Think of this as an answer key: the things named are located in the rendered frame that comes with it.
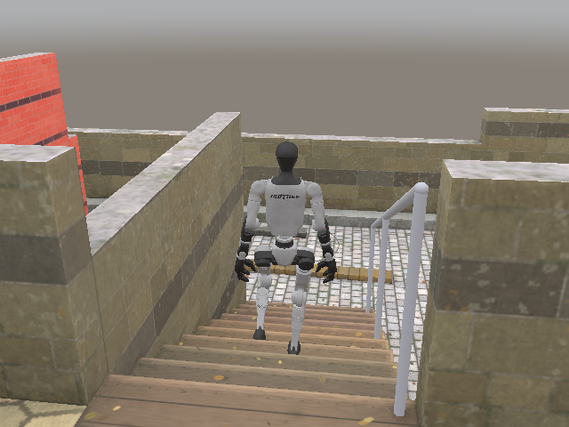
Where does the robot right upper arm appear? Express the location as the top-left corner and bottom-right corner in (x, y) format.
(305, 181), (326, 231)

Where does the robot right forearm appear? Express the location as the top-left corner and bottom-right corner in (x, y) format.
(317, 219), (335, 262)

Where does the robot right shin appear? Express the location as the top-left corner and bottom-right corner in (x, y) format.
(291, 292), (307, 351)

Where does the robot torso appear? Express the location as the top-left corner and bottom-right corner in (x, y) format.
(265, 176), (307, 267)

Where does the robot left forearm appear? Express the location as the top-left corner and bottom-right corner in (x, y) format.
(236, 216), (254, 260)

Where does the robot left hand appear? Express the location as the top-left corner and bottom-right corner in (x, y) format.
(235, 258), (256, 282)

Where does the robot right hand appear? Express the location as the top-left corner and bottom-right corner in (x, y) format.
(316, 259), (337, 283)

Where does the robot left upper arm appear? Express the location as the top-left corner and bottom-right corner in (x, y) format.
(244, 180), (268, 230)

